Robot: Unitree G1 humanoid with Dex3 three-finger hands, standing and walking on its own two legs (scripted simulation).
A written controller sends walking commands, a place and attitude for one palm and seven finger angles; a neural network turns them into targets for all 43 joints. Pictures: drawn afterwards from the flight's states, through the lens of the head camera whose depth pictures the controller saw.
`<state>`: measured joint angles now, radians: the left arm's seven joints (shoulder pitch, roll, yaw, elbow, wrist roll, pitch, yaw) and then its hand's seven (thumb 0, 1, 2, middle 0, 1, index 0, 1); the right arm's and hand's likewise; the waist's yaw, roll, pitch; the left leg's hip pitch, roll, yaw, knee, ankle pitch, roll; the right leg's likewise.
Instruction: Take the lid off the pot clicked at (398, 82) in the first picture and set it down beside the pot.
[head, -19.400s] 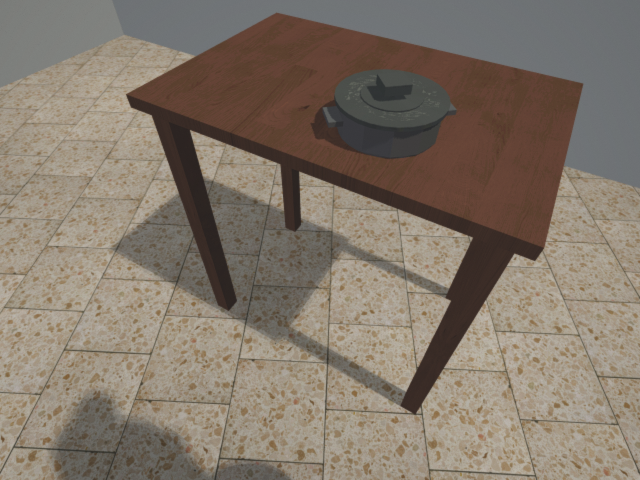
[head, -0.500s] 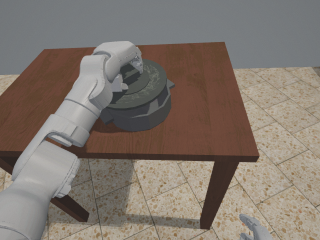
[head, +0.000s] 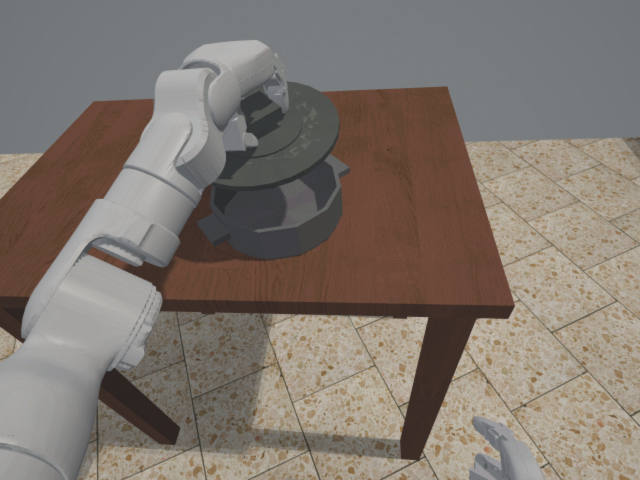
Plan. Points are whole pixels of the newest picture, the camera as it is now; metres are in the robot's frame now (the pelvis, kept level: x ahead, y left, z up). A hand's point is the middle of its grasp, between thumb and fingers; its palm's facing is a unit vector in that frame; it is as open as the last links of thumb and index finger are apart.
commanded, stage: lift the lid straight up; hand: left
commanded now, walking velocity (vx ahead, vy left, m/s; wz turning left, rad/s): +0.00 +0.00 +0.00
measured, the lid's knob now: (255, 113) +0.48 +0.08 +0.24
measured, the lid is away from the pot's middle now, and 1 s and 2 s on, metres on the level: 0.00 0.02 0.14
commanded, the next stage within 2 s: move the lid sideways beside the pot in 0.86 s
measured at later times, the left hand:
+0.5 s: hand (242, 77) +0.46 +0.08 +0.30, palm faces -0.09 -0.04 -1.00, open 8.7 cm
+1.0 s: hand (222, 66) +0.46 +0.10 +0.31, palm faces -0.09 -0.02 -1.00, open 8.7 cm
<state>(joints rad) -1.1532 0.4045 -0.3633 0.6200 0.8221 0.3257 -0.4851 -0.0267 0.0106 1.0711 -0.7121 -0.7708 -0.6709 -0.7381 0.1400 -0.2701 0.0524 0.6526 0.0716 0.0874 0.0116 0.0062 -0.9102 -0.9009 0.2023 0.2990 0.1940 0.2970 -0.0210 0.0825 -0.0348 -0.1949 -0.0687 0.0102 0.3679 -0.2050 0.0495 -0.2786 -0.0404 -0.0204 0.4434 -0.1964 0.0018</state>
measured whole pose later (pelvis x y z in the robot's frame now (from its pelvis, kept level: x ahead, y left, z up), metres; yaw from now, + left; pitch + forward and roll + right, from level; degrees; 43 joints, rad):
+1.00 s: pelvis +0.00 +0.01 +0.00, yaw +0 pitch +3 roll +1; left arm -1.34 0.44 -0.39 0.67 0.84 0.38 -0.57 -0.03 0.01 1.07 -0.72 -0.77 -0.68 -0.74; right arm 0.15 -0.27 0.06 0.66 0.08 0.04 0.00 0.01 -0.91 -0.90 0.20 0.30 0.19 0.30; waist -0.02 0.07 -0.04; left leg -0.21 -0.08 0.00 0.35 -0.20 0.06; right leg -0.29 -0.05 -0.02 0.43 -0.19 0.01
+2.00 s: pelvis +0.01 +0.01 +0.00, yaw +0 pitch +5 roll +0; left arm -1.28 0.68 -0.25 0.74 0.91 0.29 -0.62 -0.03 0.01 1.07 -0.72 -0.77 -0.67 -0.74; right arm 0.20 -0.29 0.05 0.65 0.09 0.10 -0.02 0.01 -0.91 -0.90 0.20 0.30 0.20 0.30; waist -0.05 0.06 -0.03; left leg -0.24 -0.06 0.00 0.38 -0.22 0.06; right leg -0.30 -0.03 -0.03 0.40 -0.18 0.01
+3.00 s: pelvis +0.01 +0.01 +0.00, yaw +1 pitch +6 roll -1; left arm -1.27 0.89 -0.14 0.83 0.96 0.16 -0.62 -0.03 0.01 1.07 -0.72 -0.77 -0.67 -0.74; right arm 0.24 -0.31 0.05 0.65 0.10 0.16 -0.04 0.00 -0.91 -0.90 0.20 0.30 0.20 0.30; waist -0.07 0.05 -0.01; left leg -0.26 -0.05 -0.01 0.39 -0.22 0.06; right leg -0.29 -0.02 -0.04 0.36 -0.16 0.01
